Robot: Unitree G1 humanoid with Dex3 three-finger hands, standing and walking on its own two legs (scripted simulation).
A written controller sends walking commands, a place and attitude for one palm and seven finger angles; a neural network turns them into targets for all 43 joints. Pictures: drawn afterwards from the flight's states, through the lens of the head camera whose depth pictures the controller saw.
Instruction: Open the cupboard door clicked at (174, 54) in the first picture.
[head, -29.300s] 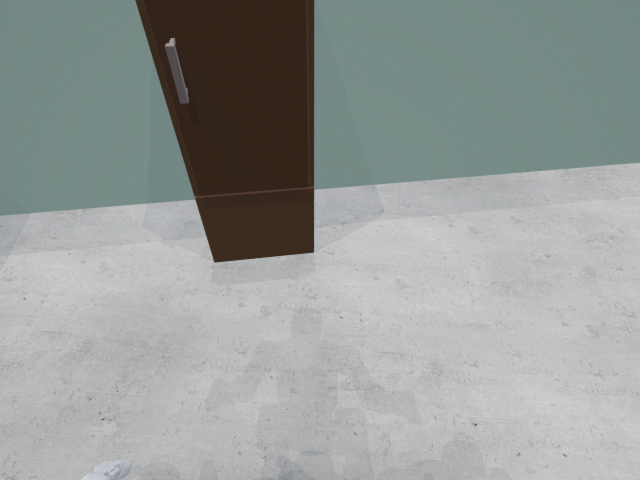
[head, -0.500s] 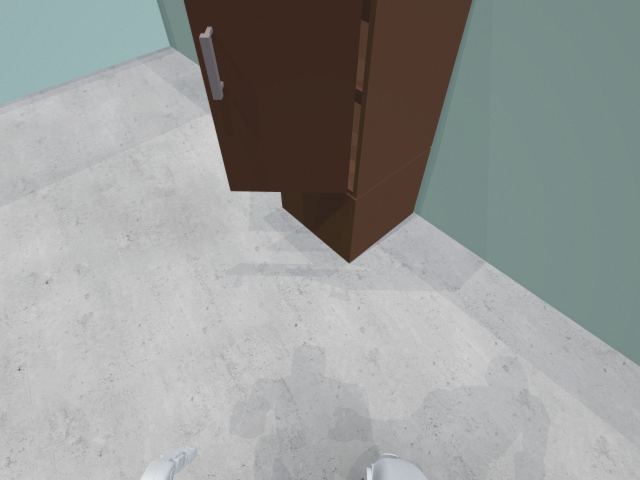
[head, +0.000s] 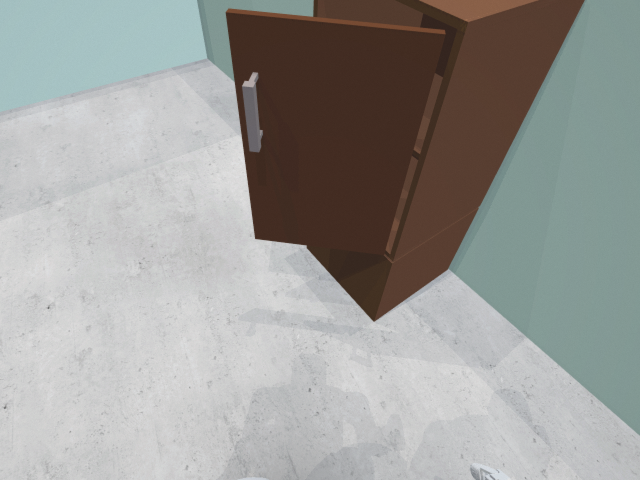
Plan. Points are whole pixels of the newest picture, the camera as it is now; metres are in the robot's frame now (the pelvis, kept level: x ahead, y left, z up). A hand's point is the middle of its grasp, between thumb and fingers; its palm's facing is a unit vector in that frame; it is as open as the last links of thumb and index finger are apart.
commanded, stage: take the last steps up to it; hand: left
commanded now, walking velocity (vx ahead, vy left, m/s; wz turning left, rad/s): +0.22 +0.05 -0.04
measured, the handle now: (254, 113) +0.73 +0.22 +0.05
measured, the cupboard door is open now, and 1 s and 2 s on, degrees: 46 46 46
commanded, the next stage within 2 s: come to a stop and stand still in 0.16 s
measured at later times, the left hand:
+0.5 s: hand (216, 399) +0.25 +0.19 -0.16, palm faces -0.06 -0.97 -0.23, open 7.3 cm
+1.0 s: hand out of the picture +0.11 +0.25 -0.17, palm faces +0.03 -0.98 -0.18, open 7.4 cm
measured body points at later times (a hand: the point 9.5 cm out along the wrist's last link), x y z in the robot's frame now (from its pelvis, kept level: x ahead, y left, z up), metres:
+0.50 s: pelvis +0.14 +0.01 +0.00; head +0.16 +0.00 +0.45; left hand +0.25 +0.24 -0.14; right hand +0.09 -0.21 -0.16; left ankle +0.08 +0.11 -0.73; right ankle +0.17 -0.09 -0.73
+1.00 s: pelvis +0.10 +0.06 +0.02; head +0.12 +0.09 +0.46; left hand +0.11 +0.31 -0.15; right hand +0.15 -0.18 -0.12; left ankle +0.12 +0.13 -0.73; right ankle +0.04 -0.10 -0.67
